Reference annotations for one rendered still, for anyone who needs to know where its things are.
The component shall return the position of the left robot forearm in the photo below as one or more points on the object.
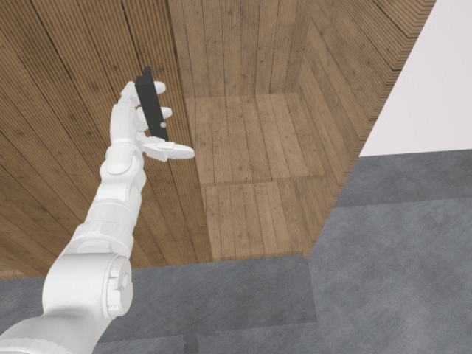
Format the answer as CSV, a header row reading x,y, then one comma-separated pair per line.
x,y
114,211

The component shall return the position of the handle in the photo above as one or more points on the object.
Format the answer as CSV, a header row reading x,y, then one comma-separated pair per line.
x,y
149,100

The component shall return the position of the left robot hand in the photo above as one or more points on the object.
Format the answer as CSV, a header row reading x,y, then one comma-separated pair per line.
x,y
127,122

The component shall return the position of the robot left upper arm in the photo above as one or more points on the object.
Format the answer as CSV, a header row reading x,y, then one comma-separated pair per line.
x,y
84,292

